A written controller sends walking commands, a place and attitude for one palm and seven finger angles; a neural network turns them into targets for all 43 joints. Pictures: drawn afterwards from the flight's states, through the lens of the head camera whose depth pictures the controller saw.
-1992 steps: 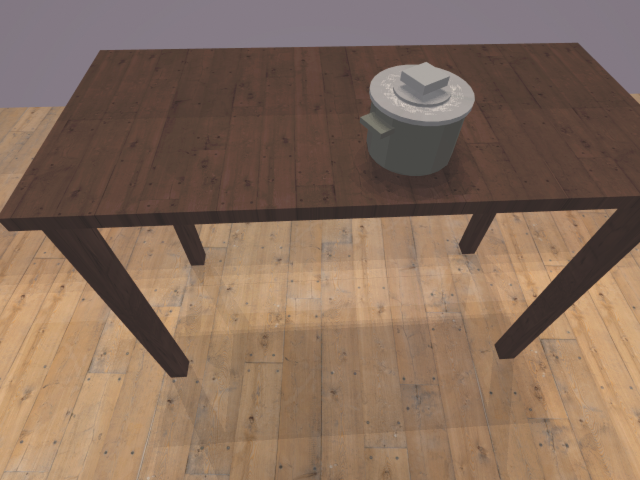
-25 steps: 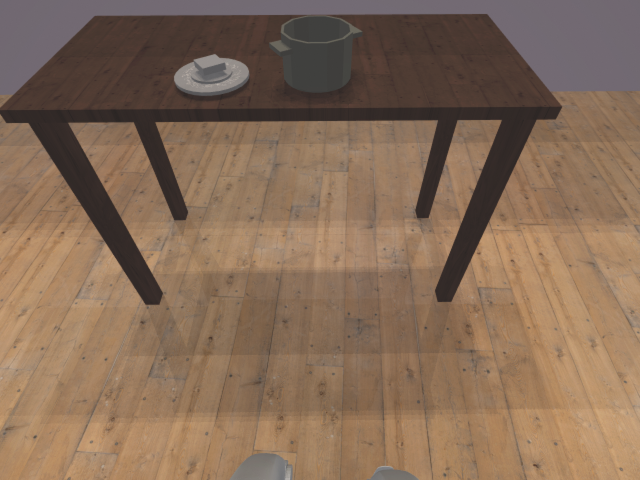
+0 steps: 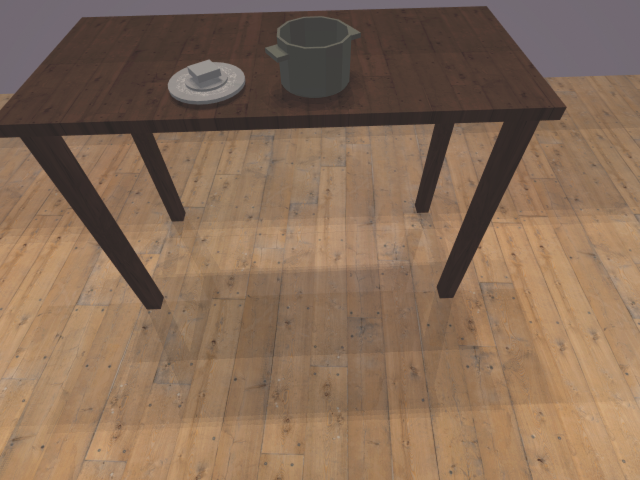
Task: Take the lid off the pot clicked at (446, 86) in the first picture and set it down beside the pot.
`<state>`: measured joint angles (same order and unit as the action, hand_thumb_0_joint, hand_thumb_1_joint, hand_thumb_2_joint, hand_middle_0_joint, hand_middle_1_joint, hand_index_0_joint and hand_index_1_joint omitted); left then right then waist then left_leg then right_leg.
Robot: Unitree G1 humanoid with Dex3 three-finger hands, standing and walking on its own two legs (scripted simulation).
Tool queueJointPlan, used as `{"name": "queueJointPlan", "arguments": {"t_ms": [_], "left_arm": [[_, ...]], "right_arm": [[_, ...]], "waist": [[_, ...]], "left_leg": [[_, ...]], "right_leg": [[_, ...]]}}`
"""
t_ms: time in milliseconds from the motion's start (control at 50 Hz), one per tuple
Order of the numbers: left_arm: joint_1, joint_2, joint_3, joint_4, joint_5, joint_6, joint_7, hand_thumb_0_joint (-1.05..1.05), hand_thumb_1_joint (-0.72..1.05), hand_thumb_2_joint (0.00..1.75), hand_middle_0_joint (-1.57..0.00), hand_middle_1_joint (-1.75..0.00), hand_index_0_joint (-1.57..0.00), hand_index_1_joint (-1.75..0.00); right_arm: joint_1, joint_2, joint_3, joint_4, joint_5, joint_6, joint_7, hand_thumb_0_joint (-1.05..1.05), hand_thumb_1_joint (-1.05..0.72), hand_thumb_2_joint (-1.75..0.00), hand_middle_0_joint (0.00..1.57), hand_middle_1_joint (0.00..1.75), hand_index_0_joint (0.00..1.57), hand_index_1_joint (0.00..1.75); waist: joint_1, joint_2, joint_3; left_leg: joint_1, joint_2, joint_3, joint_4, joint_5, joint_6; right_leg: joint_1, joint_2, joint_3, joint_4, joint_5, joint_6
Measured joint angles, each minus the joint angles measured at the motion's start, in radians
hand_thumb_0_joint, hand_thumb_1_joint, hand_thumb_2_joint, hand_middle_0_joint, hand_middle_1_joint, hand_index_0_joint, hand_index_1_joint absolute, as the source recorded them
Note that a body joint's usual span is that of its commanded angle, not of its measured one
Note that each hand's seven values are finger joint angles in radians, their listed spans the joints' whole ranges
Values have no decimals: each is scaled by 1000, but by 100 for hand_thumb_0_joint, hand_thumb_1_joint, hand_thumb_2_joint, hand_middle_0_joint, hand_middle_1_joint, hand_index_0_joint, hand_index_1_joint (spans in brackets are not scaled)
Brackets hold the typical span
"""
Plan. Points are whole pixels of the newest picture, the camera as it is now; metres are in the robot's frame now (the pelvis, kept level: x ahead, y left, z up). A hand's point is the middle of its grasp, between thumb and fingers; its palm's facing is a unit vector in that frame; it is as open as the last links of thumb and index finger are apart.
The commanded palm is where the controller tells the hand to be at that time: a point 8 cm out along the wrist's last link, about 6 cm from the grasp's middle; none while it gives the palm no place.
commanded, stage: let the arm hang, fingers relaxed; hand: left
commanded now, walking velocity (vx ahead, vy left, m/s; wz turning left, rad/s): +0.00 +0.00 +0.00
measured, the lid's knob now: (204, 71) +0.87 +0.27 +0.07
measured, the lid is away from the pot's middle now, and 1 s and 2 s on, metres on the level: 0.24 0.24 0.24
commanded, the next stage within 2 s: look to check the result in 0.76 s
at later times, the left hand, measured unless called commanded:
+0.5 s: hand out of the picture +0.07 +0.18 -0.17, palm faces -0.01 -0.97 -0.24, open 7.4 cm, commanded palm none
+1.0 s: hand out of the picture +0.07 +0.17 -0.17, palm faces -0.02 -0.98 -0.21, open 7.3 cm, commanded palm none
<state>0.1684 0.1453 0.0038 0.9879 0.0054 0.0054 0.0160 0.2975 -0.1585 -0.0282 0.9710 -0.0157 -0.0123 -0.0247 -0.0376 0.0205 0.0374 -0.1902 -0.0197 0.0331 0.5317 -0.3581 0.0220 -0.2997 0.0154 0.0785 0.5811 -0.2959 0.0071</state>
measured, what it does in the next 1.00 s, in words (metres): stands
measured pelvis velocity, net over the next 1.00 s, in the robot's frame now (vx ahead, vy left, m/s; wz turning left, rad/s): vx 0.02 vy -0.01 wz -0.02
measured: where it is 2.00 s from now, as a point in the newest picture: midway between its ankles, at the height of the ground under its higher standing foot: outside the picture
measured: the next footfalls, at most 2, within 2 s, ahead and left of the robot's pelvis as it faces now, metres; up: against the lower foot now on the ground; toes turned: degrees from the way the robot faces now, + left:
none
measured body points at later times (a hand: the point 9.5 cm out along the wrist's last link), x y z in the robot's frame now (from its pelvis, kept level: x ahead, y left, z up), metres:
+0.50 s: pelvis +0.02 -0.01 +0.00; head +0.06 -0.02 +0.45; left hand +0.07 +0.23 -0.15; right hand +0.02 -0.23 -0.16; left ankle -0.05 +0.11 -0.73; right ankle +0.01 -0.13 -0.73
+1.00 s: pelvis +0.02 -0.01 +0.01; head +0.05 -0.01 +0.45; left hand +0.07 +0.22 -0.15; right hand +0.00 -0.22 -0.16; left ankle -0.05 +0.11 -0.73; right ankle +0.01 -0.13 -0.73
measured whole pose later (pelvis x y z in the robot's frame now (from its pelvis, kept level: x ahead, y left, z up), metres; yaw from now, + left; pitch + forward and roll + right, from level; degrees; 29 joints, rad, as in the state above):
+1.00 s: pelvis +0.02 -0.01 +0.01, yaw -1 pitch -1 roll +0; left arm 0.20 0.16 0.02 1.09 0.00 0.00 0.03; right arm 0.30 -0.13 -0.03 1.07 -0.01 0.00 -0.04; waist -0.04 0.01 0.07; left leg -0.08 0.01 0.04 0.45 -0.35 0.01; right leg -0.19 0.05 0.09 0.49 -0.28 -0.01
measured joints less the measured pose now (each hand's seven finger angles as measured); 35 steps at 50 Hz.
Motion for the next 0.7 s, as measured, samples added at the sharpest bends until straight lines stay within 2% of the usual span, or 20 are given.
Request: {"name": "queueJointPlan", "arguments": {"t_ms": [220, 420, 700], "left_arm": [[-14, 6, 11, 35, 1, -3, 7, 1, 91, 90, -21, -30, -20, -30], [29, 25, 18, 71, 1, -4, 16, 1, 91, 90, -20, -30, -20, -30], [40, 14, 16, 95, 0, -8, 19, 1, 92, 90, -20, -30, -20, -30]], "right_arm": [[-17, 12, -3, 36, 5, 7, -13, 0, -91, -90, 20, 29, 20, 30], [-11, 13, -6, 65, 8, 17, -11, 0, -91, -90, 20, 29, 20, 30], [-10, 18, -2, 87, 10, 13, -15, 0, -91, -90, 20, 29, 20, 30]], "waist": [[5, -10, 35], [6, 10, 46], [8, -2, 39]], "left_leg": [[78, 6, 7, -63, 7, -4], [94, 24, 6, -61, -8, -13], [105, 35, 7, -73, -6, -18]], "right_leg": [[67, 6, 6, -44, -1, -6], [87, 23, 4, -55, -7, -16], [102, 33, 4, -78, 2, -20]]}}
